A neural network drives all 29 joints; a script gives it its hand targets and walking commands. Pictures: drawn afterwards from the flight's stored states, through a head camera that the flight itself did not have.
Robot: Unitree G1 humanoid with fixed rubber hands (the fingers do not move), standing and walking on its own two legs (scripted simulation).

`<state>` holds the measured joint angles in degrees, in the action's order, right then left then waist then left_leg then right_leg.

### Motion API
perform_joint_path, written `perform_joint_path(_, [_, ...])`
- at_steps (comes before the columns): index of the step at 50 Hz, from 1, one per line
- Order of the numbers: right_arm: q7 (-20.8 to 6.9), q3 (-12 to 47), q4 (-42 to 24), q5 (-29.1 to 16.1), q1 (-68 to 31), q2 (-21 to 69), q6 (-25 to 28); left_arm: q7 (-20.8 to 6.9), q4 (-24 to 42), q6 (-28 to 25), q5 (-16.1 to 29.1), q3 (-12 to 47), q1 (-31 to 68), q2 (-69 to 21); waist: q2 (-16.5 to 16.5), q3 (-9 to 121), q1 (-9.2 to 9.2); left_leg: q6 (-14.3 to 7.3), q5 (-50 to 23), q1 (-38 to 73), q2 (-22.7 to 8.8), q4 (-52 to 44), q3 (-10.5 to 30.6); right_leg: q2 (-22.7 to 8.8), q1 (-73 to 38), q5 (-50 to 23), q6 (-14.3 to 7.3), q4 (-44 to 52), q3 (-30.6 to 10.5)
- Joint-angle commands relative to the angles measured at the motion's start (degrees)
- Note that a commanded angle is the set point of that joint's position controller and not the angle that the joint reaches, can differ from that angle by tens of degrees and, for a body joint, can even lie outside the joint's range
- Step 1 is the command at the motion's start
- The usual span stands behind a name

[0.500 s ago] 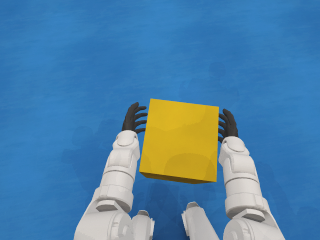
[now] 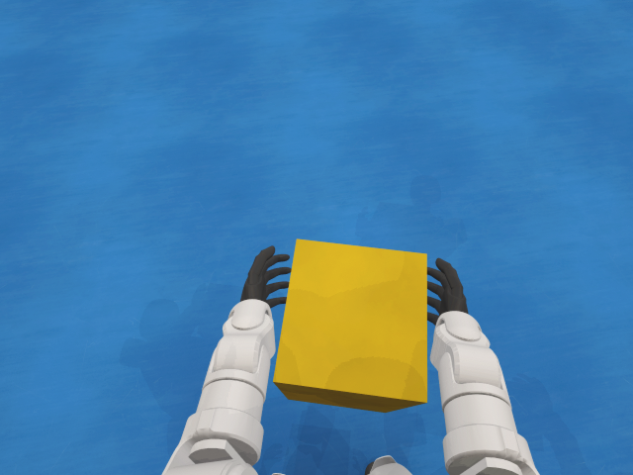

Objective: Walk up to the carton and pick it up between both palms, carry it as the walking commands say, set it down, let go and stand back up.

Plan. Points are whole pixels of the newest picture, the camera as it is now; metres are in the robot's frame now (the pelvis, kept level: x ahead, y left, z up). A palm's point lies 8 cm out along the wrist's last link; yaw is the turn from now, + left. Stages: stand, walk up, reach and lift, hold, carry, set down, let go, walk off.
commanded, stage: reach and lift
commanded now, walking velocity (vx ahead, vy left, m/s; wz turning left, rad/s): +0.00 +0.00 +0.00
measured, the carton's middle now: (346, 337) +0.33 -0.04 -0.11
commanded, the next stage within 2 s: none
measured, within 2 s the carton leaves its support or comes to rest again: neither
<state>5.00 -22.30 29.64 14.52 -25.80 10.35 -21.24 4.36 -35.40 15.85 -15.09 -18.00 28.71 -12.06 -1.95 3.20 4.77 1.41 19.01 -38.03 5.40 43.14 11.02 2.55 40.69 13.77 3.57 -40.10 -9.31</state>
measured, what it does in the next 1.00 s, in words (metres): stands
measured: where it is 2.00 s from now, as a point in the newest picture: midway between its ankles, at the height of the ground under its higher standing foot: outside the picture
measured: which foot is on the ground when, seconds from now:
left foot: down 0.00-1.00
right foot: down 0.00-1.00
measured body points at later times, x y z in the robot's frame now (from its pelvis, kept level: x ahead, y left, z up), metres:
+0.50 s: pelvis +0.01 -0.01 +0.03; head +0.02 -0.01 +0.48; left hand +0.36 +0.08 +0.04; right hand +0.33 -0.17 +0.03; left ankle +0.02 +0.13 -0.71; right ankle +0.06 -0.15 -0.71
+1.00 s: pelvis +0.01 -0.01 +0.03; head -0.05 -0.01 +0.48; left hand +0.34 +0.10 +0.08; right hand +0.32 -0.16 +0.08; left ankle +0.02 +0.13 -0.71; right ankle +0.06 -0.15 -0.71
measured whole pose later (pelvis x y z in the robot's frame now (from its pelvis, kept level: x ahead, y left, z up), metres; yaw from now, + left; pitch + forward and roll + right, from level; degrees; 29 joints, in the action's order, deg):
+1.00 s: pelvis +0.01 -0.01 +0.03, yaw -1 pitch -7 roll +0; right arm 5.9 -17.5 24.0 17.6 -23.5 11.4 -43.5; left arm 2.2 -28.5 38.7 -16.7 -15.5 24.9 -11.3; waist -0.3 1.1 1.9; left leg 1.0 14.4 -4.8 2.7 26.0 10.2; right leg 1.8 8.1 9.7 2.2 -24.3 -9.0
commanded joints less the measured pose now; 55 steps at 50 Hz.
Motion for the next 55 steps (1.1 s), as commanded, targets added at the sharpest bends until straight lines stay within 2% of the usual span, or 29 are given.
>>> perform_joint_path(1, [-13.8,36.0,-0.5,-8.9,-33.9,57.9,2.0,-12.8,-4.5,1.2,6.1,30.5,27.4,-57.9,1.2,31.4,0.72,-0.5,-13.3,10.7,2.8,-8.6,-5.5,4.4,-25.7,-15.5,-0.8,3.8,8.0])
perform_joint_path(13, [-13.4,39.2,-3.6,-10.7,-31.5,60.1,-2.8,-14.3,-2.1,5.3,8.0,32.1,25.7,-58.2,2.0,26.0,0.23,-1.1,-13.3,17.3,2.1,-14.8,-5.2,3.7,-34.0,-16.2,-0.6,10.1,7.3])
perform_joint_path(33, [-13.7,40.4,-9.0,-13.5,-29.6,63.8,-14.6,-16.2,6.6,16.1,12.7,35.6,26.1,-58.3,2.3,18.2,-0.03,-1.0,-13.6,25.9,0.8,-21.6,-5.5,3.0,-43.5,-17.3,-0.6,16.6,6.9])
perform_joint_path(44, [-14.5,37.0,-6.9,-13.9,-33.3,62.9,-19.1,-16.3,6.1,20.9,12.6,31.8,29.2,-57.6,1.9,11.6,-2.58,-0.9,-6.9,27.7,-0.1,-24.0,-6.0,2.6,-42.2,-7.9,-1.3,18.6,7.1])
perform_joint_path(55, [-14.6,35.9,-6.8,-13.6,-35.9,62.5,-19.4,-16.3,6.3,22.4,12.8,30.1,31.2,-57.9,1.9,11.7,-4.19,-0.8,-7.5,29.0,-0.1,-23.4,-6.1,2.6,-41.9,-6.5,-1.5,18.2,6.8])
